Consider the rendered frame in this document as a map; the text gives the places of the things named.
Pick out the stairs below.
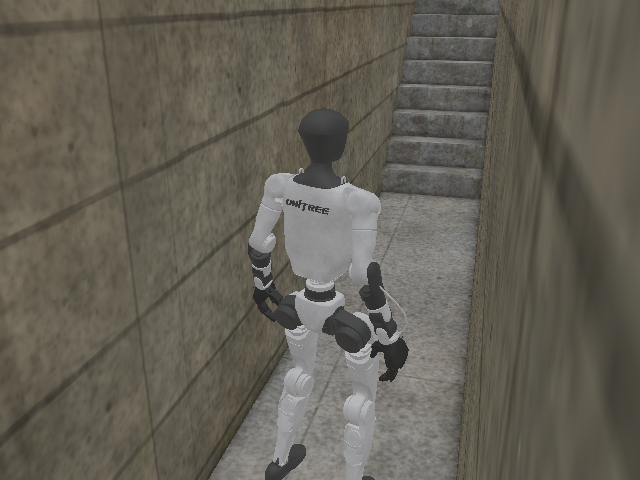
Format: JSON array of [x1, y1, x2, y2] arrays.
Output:
[[382, 0, 500, 199]]

